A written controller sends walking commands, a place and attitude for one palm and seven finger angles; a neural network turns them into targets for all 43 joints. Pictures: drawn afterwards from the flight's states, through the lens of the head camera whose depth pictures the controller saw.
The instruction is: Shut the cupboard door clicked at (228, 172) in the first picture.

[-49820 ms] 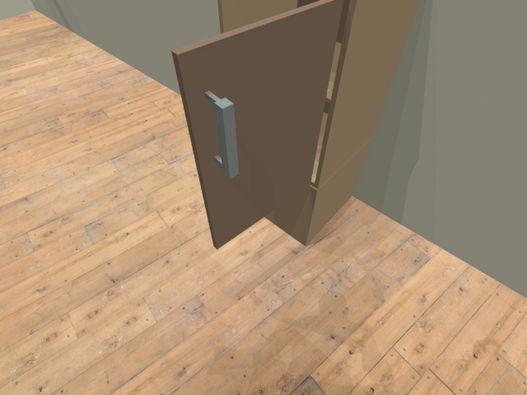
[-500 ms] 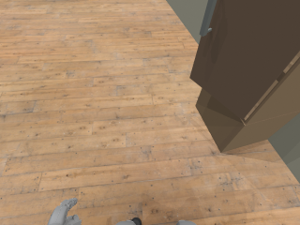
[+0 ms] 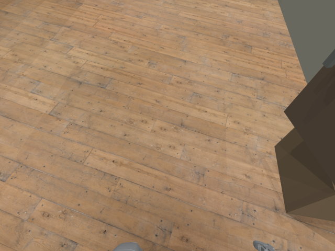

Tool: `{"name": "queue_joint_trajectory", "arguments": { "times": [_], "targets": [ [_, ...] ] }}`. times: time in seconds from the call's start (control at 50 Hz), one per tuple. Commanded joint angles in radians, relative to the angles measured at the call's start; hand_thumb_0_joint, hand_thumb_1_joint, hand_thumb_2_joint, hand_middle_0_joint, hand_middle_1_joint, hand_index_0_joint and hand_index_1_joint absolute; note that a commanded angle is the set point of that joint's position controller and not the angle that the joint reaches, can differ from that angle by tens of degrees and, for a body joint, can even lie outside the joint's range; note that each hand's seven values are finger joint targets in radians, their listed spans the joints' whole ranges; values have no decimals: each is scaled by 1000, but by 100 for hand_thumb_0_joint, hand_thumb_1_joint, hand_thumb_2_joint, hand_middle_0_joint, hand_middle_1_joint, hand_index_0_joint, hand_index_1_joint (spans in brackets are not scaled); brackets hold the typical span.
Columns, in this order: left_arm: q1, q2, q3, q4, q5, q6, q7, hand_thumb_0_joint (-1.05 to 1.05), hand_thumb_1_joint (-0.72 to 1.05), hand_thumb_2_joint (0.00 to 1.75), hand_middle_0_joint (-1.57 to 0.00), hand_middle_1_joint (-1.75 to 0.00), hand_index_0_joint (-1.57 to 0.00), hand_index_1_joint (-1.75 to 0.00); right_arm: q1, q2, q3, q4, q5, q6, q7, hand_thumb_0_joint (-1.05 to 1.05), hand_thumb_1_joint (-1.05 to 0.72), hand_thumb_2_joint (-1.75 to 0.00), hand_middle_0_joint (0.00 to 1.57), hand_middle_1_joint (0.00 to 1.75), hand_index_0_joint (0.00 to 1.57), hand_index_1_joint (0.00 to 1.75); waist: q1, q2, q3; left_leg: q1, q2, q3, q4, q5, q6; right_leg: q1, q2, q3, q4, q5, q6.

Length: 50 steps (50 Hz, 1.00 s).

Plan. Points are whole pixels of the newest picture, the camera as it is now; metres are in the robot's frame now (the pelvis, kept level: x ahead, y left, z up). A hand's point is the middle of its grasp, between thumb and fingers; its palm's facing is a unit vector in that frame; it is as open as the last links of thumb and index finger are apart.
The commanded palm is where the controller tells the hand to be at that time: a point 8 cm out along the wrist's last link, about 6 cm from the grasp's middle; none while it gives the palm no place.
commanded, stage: walk to a spot facing it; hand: left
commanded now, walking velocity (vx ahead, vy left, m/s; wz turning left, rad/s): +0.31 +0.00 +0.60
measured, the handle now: out of the picture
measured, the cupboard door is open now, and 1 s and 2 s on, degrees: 22 22 22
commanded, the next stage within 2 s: turn to face it in 0.98 s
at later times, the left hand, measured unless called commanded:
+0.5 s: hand (100, 213) +0.21 +0.19 -0.12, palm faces +0.22 -0.94 -0.27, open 7.4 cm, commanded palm none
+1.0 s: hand out of the picture +0.11 +0.18 -0.18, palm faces +0.61 -0.77 -0.16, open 7.4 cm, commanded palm none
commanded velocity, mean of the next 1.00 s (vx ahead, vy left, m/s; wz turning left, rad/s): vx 0.29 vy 0.00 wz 0.58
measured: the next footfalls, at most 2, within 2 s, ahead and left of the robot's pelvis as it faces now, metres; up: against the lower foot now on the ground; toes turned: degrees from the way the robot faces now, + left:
right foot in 0.42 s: +0.23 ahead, -0.12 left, +0.00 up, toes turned +8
left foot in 0.94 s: +0.35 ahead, +0.17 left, +0.00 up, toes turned +39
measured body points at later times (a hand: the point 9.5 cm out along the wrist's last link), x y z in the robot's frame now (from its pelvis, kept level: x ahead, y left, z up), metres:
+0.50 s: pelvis +0.13 -0.03 +0.01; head +0.16 -0.05 +0.46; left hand +0.20 +0.24 -0.10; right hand +0.16 -0.28 -0.15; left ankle +0.01 +0.08 -0.66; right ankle +0.19 -0.13 -0.72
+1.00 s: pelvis +0.27 +0.07 -0.01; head +0.30 +0.13 +0.43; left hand +0.08 +0.22 -0.17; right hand +0.54 -0.04 -0.12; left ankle +0.32 +0.14 -0.72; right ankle +0.22 -0.12 -0.64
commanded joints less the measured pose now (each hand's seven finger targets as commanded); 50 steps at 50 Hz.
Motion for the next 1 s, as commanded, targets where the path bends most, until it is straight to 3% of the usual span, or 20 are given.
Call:
{"name": "queue_joint_trajectory", "arguments": {
  "times": [0.0, 0.08, 0.24, 0.32, 0.36, 0.38, 0.4, 0.42, 0.44, 0.46, 0.5, 0.58, 0.78, 0.86, 0.88, 0.9, 0.92, 0.94, 0.96, 0.98],
  "targets": [
    [-178, 93, 21, -159, 5, -17, -10, 0, 90, 90, -20, -30, -20, -30, 265, -251, -52, -7, -8, -30, -30, 0, -90, -90, 20, 30, 20, 30, -149, 304, -176, 314, 346, -486, -359, 106, 199, -409, 29, 150, 347, -79, -7],
    [-117, 99, 28, -103, 5, -26, -41, 0, 90, 90, -20, -30, -20, -30, 142, -194, -26, -40, -5, -58, -41, 0, -90, -90, 20, 30, 20, 30, -62, 209, -84, 198, 233, -381, -410, 4, 141, -384, 52, 163, 350, 157, 9],
    [-197, 73, 17, -137, 0, -38, -54, 0, 90, 90, -20, -30, -20, -30, 194, -183, -33, -3, -4, -74, -36, 0, -90, -90, 20, 30, 20, 30, -62, 220, -52, 178, 194, -377, -445, -17, 180, -335, 81, 143, 40, 231, 29],
    [-183, 72, 18, -143, -2, -50, -56, 0, 90, 90, -20, -30, -20, -30, 182, -182, -36, 5, -8, -75, -35, 0, -90, -90, 20, 30, 20, 30, -41, 221, -63, 103, 185, -390, -393, 13, 174, -147, 131, 116, -136, 231, 20],
    [-57, 89, 28, -106, 0, -63, -52, 0, 90, 90, -20, -30, -20, -30, 153, -170, -36, 6, -1, -75, -35, 0, -90, -90, 20, 30, 20, 30, 25, 158, -103, -23, 140, -359, -269, 29, 137, 122, 160, 113, -280, 287, 8],
    [78, 145, 46, -67, 4, -76, -44, 0, 90, 90, -20, -30, -20, -30, 144, -136, -31, 0, 9, -81, -31, 0, -90, -90, 20, 30, 20, 30, 86, 46, -171, -173, 66, -298, -102, -43, 97, 369, 74, 212, -389, 218, -9],
    [197, 269, 73, -45, 18, -87, -29, 0, 90, 90, -20, -30, -20, -30, 190, -50, -15, -18, 19, -91, -28, 0, -90, -90, 20, 30, 20, 30, 127, -297, -294, -337, -76, -139, 276, -240, 31, 564, -239, 580, -531, -48, -94],
    [186, 260, 63, -45, 2, -74, -20, 0, 90, 90, -20, -30, -20, -30, 168, -89, -26, -35, 9, -84, -26, 0, -90, -90, 20, 30, 20, 30, 102, -258, -237, -385, -45, -141, 502, -289, 30, 417, -331, 727, -644, -222, -137],
    [99, 220, 54, -61, -2, -70, -19, 0, 90, 90, -20, -30, -20, -30, 165, -88, -32, -28, -3, -79, -18, 0, -90, -90, 20, 30, 20, 30, 56, -154, -133, -412, -7, -157, 573, -198, 31, 297, -303, 652, -669, -281, -133],
    [27, 164, 47, -72, 0, -74, -10, 0, 90, 90, -20, -30, -20, -30, 186, -72, -33, -8, -5, -72, -17, 0, -90, -90, 20, 30, 20, 30, 15, -179, -106, -396, 32, -157, 622, -99, 28, 215, -278, 611, -675, -279, -107],
    [-22, 77, 18, -73, -2, -90, -12, 0, 90, 90, -20, -30, -20, -30, 171, -64, -25, 27, -8, -60, -2, 0, -90, -90, 20, 30, 20, 30, -23, -100, -57, -334, 86, -132, 633, 40, 0, 99, -195, 338, -644, 38, -100],
    [73, 39, 7, -25, -2, -115, -11, 0, 90, 90, -20, -30, -20, -30, 168, -10, -16, 38, -1, -45, 13, 0, -90, -90, 20, 30, 20, 30, -28, -67, -91, -358, 71, -69, 577, 119, -20, 208, -130, 74, -563, 594, -90],
    [189, 67, 7, 44, 6, -115, 1, 0, 90, 90, -20, -30, -20, -30, -98, 2, 14, -66, -3, -45, 36, 0, -90, -90, 20, 30, 20, 30, 13, -49, -23, -379, 83, 45, 162, 77, 16, 370, -196, -56, -515, 856, -132],
    [152, 136, 24, 36, 4, -110, -5, 0, 90, 90, -20, -30, -20, -30, 31, -53, 1, -54, -5, -60, 25, 0, -90, -90, 20, 30, 20, 30, -61, -55, -123, -77, -10, 116, 31, -5, 78, 340, -220, -118, -254, 1144, -120],
    [126, 153, 27, 24, -4, -107, -8, 0, 90, 90, -20, -30, -20, -30, 156, -94, -12, -29, -10, -62, 20, 0, -90, -90, 20, 30, 20, 30, -133, -10, -198, 122, -41, 110, -52, 65, 90, 253, -188, -162, -68, 1056, -96],
    [120, 136, 29, 2, -12, -104, -18, 0, 90, 90, -20, -30, -20, -30, 300, -187, -36, -3, -18, -68, 11, 0, -90, -90, 20, 30, 20, 30, -198, 143, -314, 401, 84, -96, -126, 168, 148, 28, -113, -160, 216, 701, -53],
    [89, 78, 14, -56, -22, -97, -33, 0, 90, 90, -20, -30, -20, -30, 367, -312, -63, 9, -13, -78, -5, 0, -90, -90, 20, 30, 20, 30, -199, 370, -370, 582, 386, -591, -223, 428, 284, -333, 74, -69, 543, -84, 6],
    [1, 109, 11, -96, -19, -83, -23, 0, 90, 90, -20, -30, -20, -30, 366, -319, -62, 24, 9, -68, -21, 0, -90, -90, 20, 30, 20, 30, -195, 203, -382, 584, 437, -656, -285, 475, 319, -414, 72, 105, 635, -85, -11],
    [-41, 108, 17, -114, -18, -81, -19, 0, 90, 90, -20, -30, -20, -30, 302, -289, -49, 0, 8, -65, -25, 0, -90, -90, 20, 30, 20, 30, -151, 74, -276, 404, 431, -569, -323, 319, 281, -390, 28, 125, 634, -18, -16],
    [-24, 61, 20, -90, -10, -78, -16, 0, 90, 90, -20, -30, -20, -30, 212, -249, -39, -35, 4, -79, -35, 0, -90, -90, 20, 30, 20, 30, -111, 99, -216, 277, 366, -507, -346, 269, 212, -392, 15, 147, 603, 49, -10]
  ]
}}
